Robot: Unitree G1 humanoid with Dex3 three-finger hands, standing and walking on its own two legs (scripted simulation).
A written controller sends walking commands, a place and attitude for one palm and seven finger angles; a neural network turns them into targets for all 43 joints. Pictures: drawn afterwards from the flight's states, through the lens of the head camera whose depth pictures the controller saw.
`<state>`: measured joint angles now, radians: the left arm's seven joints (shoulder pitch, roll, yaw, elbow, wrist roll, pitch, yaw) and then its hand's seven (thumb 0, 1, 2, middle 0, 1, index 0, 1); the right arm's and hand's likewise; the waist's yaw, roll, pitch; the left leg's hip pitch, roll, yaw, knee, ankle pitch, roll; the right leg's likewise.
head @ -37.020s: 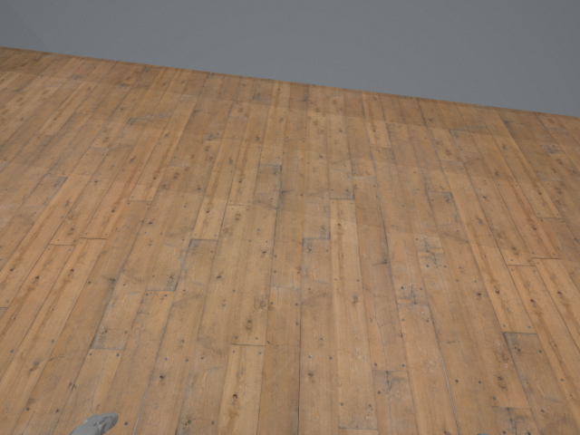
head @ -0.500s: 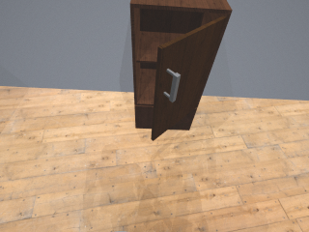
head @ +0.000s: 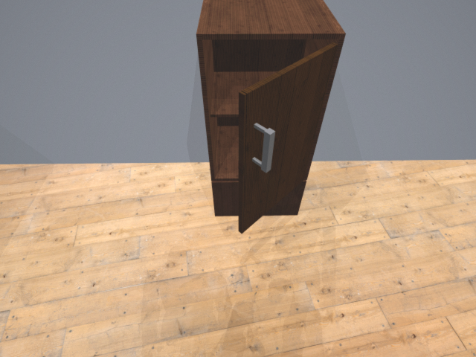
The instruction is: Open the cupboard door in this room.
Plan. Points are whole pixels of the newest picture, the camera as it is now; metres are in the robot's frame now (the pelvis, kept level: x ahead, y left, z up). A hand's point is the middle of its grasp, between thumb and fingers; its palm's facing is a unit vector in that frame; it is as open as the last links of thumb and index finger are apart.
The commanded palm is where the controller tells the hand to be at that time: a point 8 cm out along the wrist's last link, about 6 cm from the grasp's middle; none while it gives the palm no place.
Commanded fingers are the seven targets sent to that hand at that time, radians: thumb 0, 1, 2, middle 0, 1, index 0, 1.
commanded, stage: let the arm hang, fingers relaxed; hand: left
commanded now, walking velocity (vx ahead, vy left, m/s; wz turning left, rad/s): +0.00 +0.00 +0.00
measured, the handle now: (262, 148) +0.64 -0.03 -0.05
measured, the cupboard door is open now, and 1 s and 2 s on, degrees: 44 44 44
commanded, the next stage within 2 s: look to check the result in 0.20 s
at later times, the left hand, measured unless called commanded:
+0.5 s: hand out of the picture +0.00 +0.15 -0.17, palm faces +0.05 -0.98 -0.18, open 7.4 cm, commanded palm none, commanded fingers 0.00 0.90 0.90 -0.20 -0.30 -0.20 -0.30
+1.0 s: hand out of the picture +0.02 +0.14 -0.17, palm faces +0.05 -0.98 -0.18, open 7.4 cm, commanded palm none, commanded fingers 0.00 0.90 0.90 -0.20 -0.30 -0.20 -0.30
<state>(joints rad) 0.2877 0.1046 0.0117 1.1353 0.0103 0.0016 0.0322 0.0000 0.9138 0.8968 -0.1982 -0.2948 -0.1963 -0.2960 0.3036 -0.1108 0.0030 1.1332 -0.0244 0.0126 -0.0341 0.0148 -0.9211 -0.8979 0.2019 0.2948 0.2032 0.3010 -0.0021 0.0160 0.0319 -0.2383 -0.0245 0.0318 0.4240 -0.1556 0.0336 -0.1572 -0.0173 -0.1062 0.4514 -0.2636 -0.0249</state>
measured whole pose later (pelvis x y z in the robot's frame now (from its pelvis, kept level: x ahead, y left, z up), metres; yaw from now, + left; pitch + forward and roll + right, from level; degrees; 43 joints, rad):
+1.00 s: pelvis +0.04 -0.02 +0.00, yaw +0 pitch -2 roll +1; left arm 0.28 0.12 0.01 1.14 0.00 0.00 0.03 0.00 0.91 0.90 -0.20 -0.29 -0.20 -0.30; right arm 0.26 -0.14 0.01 1.16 -0.02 0.00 -0.05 0.00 -0.91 -0.90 0.20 0.29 0.20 0.30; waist 0.01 0.01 0.06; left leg -0.17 0.00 0.02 0.40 -0.20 0.00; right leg -0.08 0.01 -0.11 0.39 -0.29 -0.05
